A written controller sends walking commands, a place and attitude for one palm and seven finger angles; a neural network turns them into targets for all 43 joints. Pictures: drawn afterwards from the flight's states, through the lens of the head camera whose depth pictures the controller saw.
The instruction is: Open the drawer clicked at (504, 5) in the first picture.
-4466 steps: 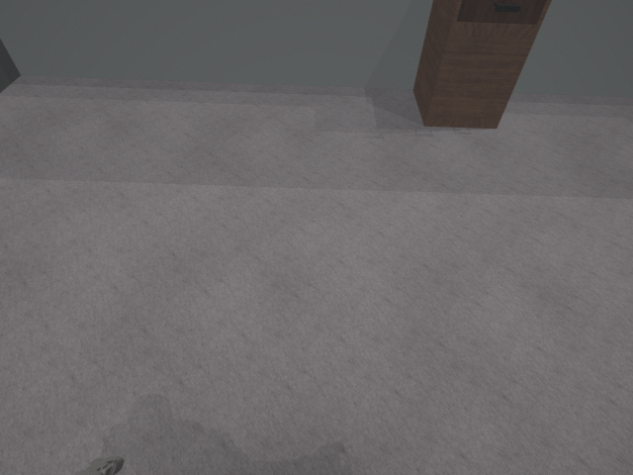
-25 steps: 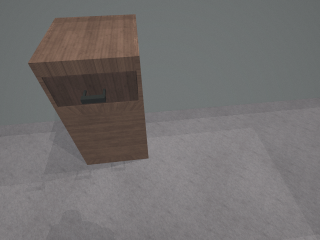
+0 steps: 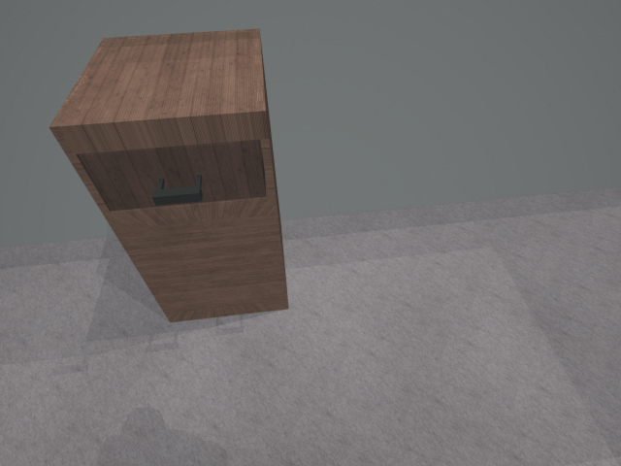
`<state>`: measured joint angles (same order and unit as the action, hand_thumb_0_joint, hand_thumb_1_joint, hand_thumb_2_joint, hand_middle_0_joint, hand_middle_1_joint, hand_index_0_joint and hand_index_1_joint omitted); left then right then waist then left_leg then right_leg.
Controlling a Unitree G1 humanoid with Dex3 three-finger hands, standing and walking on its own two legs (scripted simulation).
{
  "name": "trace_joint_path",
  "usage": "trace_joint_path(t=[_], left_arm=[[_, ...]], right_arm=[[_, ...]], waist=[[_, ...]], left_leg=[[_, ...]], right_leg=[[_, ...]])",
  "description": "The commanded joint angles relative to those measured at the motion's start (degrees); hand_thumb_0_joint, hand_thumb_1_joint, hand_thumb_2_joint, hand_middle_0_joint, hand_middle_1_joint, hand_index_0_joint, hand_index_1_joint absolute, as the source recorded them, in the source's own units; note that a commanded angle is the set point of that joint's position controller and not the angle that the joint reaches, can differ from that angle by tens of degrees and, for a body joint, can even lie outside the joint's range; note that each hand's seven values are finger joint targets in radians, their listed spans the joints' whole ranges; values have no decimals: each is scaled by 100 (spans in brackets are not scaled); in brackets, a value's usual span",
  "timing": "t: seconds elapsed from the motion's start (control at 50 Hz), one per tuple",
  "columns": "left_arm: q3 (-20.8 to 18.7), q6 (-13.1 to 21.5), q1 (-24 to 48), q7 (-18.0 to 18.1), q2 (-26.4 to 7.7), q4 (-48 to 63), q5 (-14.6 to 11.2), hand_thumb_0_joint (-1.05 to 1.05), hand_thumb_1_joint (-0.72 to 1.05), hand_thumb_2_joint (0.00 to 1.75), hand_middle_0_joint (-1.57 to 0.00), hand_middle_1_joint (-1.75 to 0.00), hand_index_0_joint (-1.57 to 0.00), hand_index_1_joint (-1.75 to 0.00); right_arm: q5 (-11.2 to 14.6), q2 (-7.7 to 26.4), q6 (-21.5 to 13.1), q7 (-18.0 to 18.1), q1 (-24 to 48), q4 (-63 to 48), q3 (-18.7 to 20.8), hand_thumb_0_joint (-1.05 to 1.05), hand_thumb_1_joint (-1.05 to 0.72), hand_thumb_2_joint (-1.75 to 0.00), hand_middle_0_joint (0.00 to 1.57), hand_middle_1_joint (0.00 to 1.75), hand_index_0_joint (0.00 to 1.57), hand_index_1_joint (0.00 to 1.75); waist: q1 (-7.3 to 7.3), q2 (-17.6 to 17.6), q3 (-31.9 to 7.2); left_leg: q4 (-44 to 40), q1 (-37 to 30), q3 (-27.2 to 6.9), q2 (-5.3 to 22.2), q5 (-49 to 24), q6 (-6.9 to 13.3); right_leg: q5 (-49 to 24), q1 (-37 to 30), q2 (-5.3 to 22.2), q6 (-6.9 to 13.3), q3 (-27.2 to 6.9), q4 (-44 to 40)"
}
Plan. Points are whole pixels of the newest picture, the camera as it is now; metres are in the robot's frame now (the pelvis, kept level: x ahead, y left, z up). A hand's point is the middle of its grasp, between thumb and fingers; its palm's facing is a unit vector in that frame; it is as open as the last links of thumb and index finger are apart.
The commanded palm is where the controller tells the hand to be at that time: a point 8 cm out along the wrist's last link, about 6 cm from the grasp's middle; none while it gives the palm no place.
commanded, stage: turn to face it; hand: left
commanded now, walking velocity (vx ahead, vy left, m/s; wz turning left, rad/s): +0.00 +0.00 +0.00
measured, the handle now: (179, 188) +0.70 +0.35 -0.11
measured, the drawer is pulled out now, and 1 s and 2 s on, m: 0.00 0.00 0.00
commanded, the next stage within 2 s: take the last steps up to it in 0.34 s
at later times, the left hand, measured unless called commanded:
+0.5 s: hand out of the picture +0.00 +0.18 -0.19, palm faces +0.14 -0.97 -0.20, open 7.4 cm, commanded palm none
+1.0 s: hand out of the picture +0.02 +0.20 -0.19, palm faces +0.25 -0.95 -0.20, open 7.4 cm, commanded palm none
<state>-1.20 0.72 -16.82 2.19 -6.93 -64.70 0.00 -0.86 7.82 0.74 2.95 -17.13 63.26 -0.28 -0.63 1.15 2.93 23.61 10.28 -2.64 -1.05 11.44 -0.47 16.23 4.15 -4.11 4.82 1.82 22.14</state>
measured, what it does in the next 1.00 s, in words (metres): walks ahead: left foot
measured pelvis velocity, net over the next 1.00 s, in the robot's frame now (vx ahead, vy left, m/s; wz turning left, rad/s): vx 0.11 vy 0.04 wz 0.18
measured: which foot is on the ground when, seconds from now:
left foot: down 0.00-0.60, up 0.62-0.86, down 0.88-1.00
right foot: down 0.00-0.88, up 0.90-1.00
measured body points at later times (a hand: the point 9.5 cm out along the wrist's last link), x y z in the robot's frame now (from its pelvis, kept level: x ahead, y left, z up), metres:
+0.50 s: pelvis +0.00 +0.00 -0.01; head +0.02 +0.00 +0.44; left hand -0.01 +0.23 -0.17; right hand +0.00 -0.21 -0.17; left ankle +0.01 +0.13 -0.74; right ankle -0.04 -0.06 -0.74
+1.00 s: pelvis +0.11 +0.04 -0.02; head +0.15 +0.04 +0.43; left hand +0.01 +0.25 -0.17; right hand +0.20 -0.18 -0.18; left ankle +0.11 +0.19 -0.74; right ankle +0.04 -0.06 -0.69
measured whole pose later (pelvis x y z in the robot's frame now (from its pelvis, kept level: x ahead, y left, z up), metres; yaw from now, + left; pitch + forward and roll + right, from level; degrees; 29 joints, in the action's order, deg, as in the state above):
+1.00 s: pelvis +0.11 +0.04 -0.02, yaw +10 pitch -1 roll +3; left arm -3.3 0.0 -20.8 0.0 -8.0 -64.2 0.9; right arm -2.0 10.1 -1.9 1.7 -13.0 57.0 2.2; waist 0.2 -1.1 5.9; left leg 34.4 17.7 6.2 2.9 15.8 -1.4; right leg 28.9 19.7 4.4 2.0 4.3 61.7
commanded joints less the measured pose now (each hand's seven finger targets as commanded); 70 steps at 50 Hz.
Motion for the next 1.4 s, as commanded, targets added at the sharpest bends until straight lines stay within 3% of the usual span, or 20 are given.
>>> trace_joint_path(t=[0.0, 0.38, 0.44, 0.5, 0.58, 0.64, 0.74, 0.8, 0.84, 0.86, 0.92, 1.02, 1.04, 1.06, 1.08, 1.12, 1.2, 1.24, 1.3, 1.38], left_arm=[[-98, 35, -435, 46, -651, 115, 2, 0, 90, 90, -20, -30, -20, -30], [-294, -82, -22, 73, -828, 438, 74, 0, 90, 90, -20, -30, -20, -30], [-310, -106, -95, 67, -699, 441, 23, 0, 90, 90, -20, -30, -20, -30], [-304, -98, -264, -23, -639, 380, 83, 0, 90, 90, -20, -30, -20, -30], [-411, -50, -735, -75, -946, 346, 155, 0, 90, 90, -20, -30, -20, -30], [-421, 114, -670, -63, -930, 377, 154, 0, 90, 90, -20, -30, -20, -30], [-356, 224, -1073, -80, -910, 90, 155, 0, 90, 90, -20, -30, -20, -30], [-315, 236, -844, -103, -937, 119, 91, 0, 90, 90, -20, -30, -20, -30], [-263, 227, -672, -145, -805, 331, 45, 0, 90, 90, -20, -30, -20, -30], [-179, 267, -397, -184, -481, 622, -1, 0, 90, 90, -20, -30, -20, -30], [-233, 193, 69, -190, -358, 805, 85, 0, 90, 90, -20, -30, -20, -30], [-230, 98, -1397, -296, -245, 205, 141, 0, 90, 90, -20, -30, -20, -30], [-302, 137, -1706, -244, -554, 137, 180, 0, 90, 90, -20, -30, -20, -30], [-399, 171, -1731, -179, -1117, 197, 189, 0, 90, 90, -20, -30, -20, -30], [-406, 103, -1449, -158, -1319, 388, 183, 0, 90, 90, -20, -30, -20, -30], [-366, 175, -623, -53, -989, 527, 184, 0, 90, 90, -20, -30, -20, -30], [-360, 158, -239, 35, -836, 519, 150, 0, 90, 90, -20, -30, -20, -30], [-356, 80, -236, 65, -868, 550, 33, 0, 90, 90, -20, -30, -20, -30], [-328, -3, -135, 110, -716, 780, 56, 0, 90, 90, -20, -30, -20, -30], [-405, -127, 242, 2, -743, 888, 2, 0, 90, 90, -20, -30, -20, -30]], right_arm=[[-13, 477, -71, 10, -434, -86, 80, 0, -90, -90, 20, 30, 20, 30], [-15, 365, 113, -42, -492, -291, 229, 0, -90, -90, 20, 30, 20, 30], [-60, 527, 25, -7, -564, -259, 190, 0, -90, -90, 20, 30, 20, 30], [-76, 681, 12, -8, -364, -398, 242, 0, -90, -90, 20, 30, 20, 30], [-91, 410, 8, -100, -129, -702, 275, 0, -90, -90, 20, 30, 20, 30], [-78, 431, -62, -189, 337, -855, 365, 0, -90, -90, 20, 30, 20, 30], [-42, 168, -68, -319, 717, -937, 262, 0, -90, -90, 20, 30, 20, 30], [-71, 232, -121, -283, 56, -717, 252, 0, -90, -90, 20, 30, 20, 30], [-142, 888, -208, -185, -1351, -281, 414, 0, -90, -90, 20, 30, 20, 30], [-145, 1390, -216, -124, -1946, -165, 531, 0, -90, -90, 20, 30, 20, 30], [-116, 1189, -241, -97, -746, -453, 441, 0, -90, -90, 20, 30, 20, 30], [-96, 1026, -181, -152, 424, -623, 365, 0, -90, -90, 20, 30, 20, 30], [-40, 786, -141, -189, 510, -699, 356, 0, -90, -90, 20, 30, 20, 30], [-14, 492, -100, -269, 564, -863, 322, 0, -90, -90, 20, 30, 20, 30], [-46, 527, -78, -323, 622, -958, 361, 0, -90, -90, 20, 30, 20, 30], [-51, 457, -104, -284, 734, -843, 373, 0, -90, -90, 20, 30, 20, 30], [35, 164, -100, -212, 61, -424, 220, 0, -90, -90, 20, 30, 20, 30], [15, 495, -126, -162, -184, -356, 257, 0, -90, -90, 20, 30, 20, 30], [8, 1085, -6, -66, -415, -446, 412, 0, -90, -90, 20, 30, 20, 30], [-73, 1295, 132, 43, 25, -647, 507, 0, -90, -90, 20, 30, 20, 30]], waist=[[15, -121, 246], [-101, -224, 477], [-2, 686, 380], [118, 513, 505], [359, -995, 546], [274, -287, 781], [304, -670, 653], [-113, -792, 327], [-722, 127, -564], [-817, 1319, -894], [-348, 960, 366], [567, -115, -122], [715, -1109, 159], [701, -2449, 351], [609, -1589, 301], [210, -1106, 941], [17, -910, -146], [-11, -311, -584], [-50, 990, -606], [-40, 1267, -557]], left_leg=[[-175, -134, -296, 511, -1028, 241], [1012, 387, -138, 467, -295, 184], [64, 543, -1270, 851, -1480, 537], [-637, 1160, -1908, 894, 1291, 808], [1377, 2407, -68, -79, 1290, 314], [2954, 2815, 144, 482, 1409, 147], [2023, 2271, 810, 494, 1075, 154], [1053, 741, 1271, 77, 443, 337], [457, -1758, 127, 853, -983, 837], [-108, -2384, -1884, 2360, -1819, 1659], [-1084, 102, -1665, 2384, 1083, 1399], [10, 1688, 166, 1210, 1690, 571], [1027, 2188, 597, 529, 2028, 291], [2469, 2622, 1010, 114, 2039, 84], [3371, 2377, 591, 207, 2158, 131], [3627, 2596, 214, 550, 1550, 62], [913, 983, 629, 277, 614, -14], [95, -80, 500, 518, -2466, 110], [477, -1251, -135, 1643, -6680, 690], [390, -1497, -393, 1904, -6702, 1093]], right_leg=[[-1364, 404, 921, -129, -666, -510], [-1513, 683, 1620, 317, -453, -45], [-545, 442, 858, -102, -42, 599], [1037, 340, 697, -170, -89, 522], [2468, -513, 2007, 443, -1525, -1048], [104, -590, 2651, 984, -1470, -1168], [-3106, -860, 2176, 558, -116, -513], [-4379, -311, 1729, 264, 467, 382], [-3069, 1429, 1171, -216, 853, 2545], [1062, 2709, 521, -414, 850, 4327], [1311, 3017, 1093, -232, -157, 4716], [235, 193, 629, -501, 659, 1389], [910, 64, 969, -434, -199, 270], [2040, 329, 2214, 117, -2249, -1105], [2598, 762, 2651, 590, -2955, -1603], [129, 1061, 2542, 695, -2423, -1163], [-4728, -38, 1639, 231, -255, 428], [-4311, 174, 1355, -237, -18, 1075], [-502, 1390, 709, -471, 329, 1721], [1445, 1941, 514, -377, -15, 2203]])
